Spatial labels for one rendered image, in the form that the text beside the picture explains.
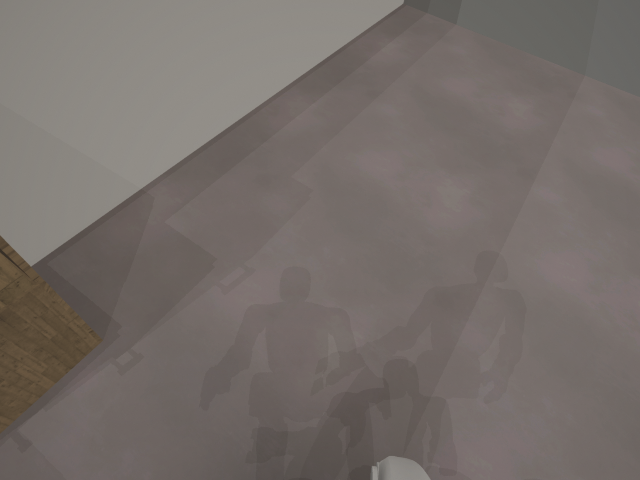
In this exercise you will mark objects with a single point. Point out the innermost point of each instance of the cupboard door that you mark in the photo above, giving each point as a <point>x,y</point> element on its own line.
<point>12,282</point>

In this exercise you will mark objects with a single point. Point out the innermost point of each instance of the right robot thigh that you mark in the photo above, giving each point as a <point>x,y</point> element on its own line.
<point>398,468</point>

